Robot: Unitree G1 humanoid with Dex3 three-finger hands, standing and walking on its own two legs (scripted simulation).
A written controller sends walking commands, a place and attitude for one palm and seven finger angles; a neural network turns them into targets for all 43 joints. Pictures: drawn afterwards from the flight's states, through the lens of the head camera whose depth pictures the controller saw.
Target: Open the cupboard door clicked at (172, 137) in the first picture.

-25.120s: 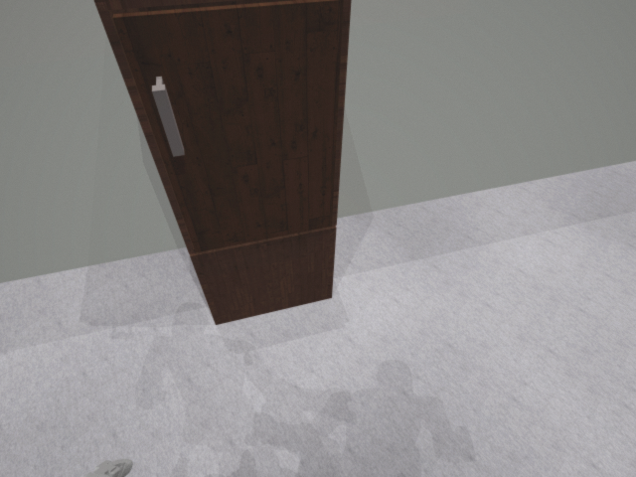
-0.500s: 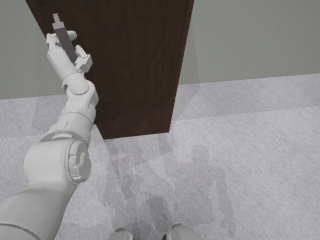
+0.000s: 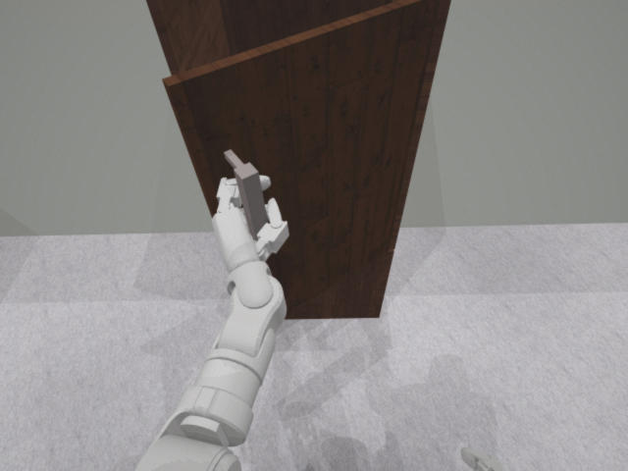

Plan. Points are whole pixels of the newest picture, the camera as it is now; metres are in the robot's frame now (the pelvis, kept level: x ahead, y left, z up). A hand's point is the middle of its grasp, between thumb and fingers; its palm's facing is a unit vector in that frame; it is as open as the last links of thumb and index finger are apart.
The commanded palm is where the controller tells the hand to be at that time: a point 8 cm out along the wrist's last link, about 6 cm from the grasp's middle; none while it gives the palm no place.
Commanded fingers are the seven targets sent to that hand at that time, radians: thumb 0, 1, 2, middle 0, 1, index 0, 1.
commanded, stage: pull the door open along its arc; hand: left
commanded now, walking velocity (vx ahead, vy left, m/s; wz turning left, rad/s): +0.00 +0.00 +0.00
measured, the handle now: (247, 200) +0.45 +0.09 +0.10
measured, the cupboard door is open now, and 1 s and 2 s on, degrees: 35 40 44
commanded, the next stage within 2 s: open thumb and fingers to let go in 0.78 s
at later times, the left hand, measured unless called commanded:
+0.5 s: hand (273, 218) +0.42 +0.06 +0.10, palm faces +0.42 -0.90 -0.04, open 5.9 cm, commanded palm +0.37 +0.09 +0.09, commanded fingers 0.00 0.90 0.90 -0.40 -1.35 -0.40 -1.35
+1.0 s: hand (296, 238) +0.38 +0.02 +0.10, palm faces +0.41 -0.91 -0.04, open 6.0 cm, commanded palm +0.34 +0.06 +0.09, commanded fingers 0.00 0.41 0.69 -0.37 -1.30 -0.37 -1.30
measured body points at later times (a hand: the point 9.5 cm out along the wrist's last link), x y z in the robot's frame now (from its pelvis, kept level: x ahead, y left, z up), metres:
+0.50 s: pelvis -0.03 -0.02 -0.01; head +0.02 -0.04 +0.44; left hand +0.39 +0.10 +0.10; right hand +0.03 -0.25 -0.15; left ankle -0.02 +0.11 -0.71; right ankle -0.04 -0.09 -0.71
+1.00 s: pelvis -0.03 -0.01 -0.01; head +0.01 -0.03 +0.44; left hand +0.36 +0.07 +0.10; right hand +0.10 -0.24 -0.13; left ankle -0.02 +0.11 -0.71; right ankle -0.04 -0.09 -0.71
